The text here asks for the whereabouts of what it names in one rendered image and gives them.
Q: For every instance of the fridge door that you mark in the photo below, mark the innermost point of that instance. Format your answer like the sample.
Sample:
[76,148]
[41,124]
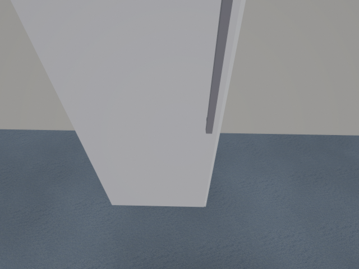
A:
[134,77]

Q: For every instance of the handle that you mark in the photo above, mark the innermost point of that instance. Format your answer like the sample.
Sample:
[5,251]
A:
[224,18]

